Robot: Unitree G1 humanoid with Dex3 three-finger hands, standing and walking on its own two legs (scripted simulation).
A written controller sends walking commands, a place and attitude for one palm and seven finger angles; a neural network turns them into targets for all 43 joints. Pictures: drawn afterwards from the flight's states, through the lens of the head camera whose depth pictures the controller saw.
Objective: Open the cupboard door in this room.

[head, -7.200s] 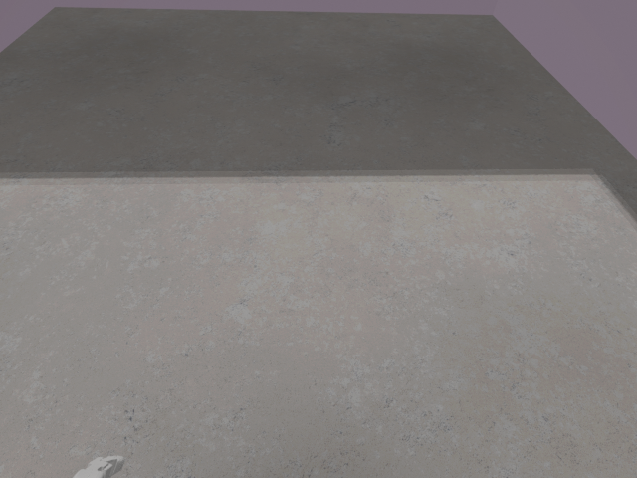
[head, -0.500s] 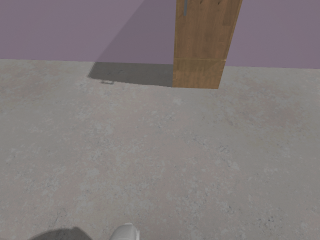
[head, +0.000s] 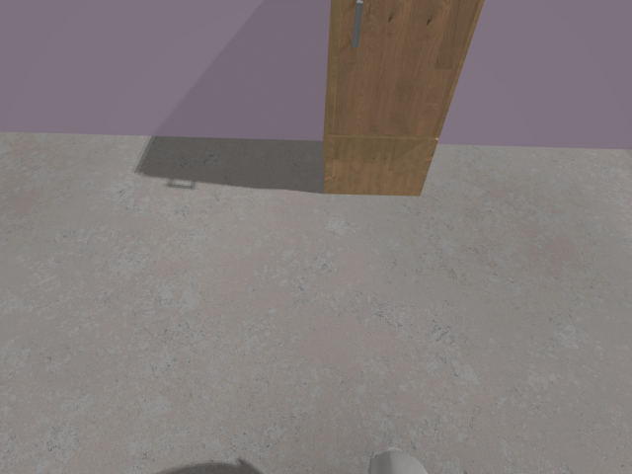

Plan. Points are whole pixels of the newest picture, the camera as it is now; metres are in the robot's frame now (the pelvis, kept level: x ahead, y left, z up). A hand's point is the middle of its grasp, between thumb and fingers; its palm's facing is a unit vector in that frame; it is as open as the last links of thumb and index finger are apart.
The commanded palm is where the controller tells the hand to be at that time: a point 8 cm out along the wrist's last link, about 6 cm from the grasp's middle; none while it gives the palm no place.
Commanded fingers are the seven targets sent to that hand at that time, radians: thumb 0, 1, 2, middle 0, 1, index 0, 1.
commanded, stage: turn or walk to find it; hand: left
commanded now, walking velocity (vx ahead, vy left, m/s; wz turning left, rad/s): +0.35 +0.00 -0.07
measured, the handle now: (356, 22) +1.35 -0.05 +0.01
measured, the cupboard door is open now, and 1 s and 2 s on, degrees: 0 0 0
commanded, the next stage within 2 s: stand and wait in 0.02 s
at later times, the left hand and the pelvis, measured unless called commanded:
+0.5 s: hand (227, 443) +0.19 +0.15 -0.18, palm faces +0.08 -0.98 -0.20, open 7.2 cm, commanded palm none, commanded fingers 0.00 0.90 0.90 -0.20 -0.30 -0.20 -0.30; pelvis +0.14 -0.03 -0.01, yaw +1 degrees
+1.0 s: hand out of the picture +0.13 +0.14 -0.18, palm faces +0.04 -0.99 -0.15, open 7.4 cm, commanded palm none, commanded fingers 0.00 0.90 0.90 -0.20 -0.30 -0.20 -0.30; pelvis +0.17 -0.01 +0.00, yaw -1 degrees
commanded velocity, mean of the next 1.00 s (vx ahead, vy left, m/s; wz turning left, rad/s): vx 0.00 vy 0.00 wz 0.00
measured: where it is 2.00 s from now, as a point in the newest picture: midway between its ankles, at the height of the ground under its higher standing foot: outside the picture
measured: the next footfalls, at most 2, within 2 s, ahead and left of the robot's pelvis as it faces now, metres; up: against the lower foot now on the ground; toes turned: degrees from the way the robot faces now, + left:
right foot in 0.18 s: +0.19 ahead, -0.14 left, +0.00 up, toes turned -9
left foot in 0.48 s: +0.18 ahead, +0.10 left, +0.00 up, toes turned +7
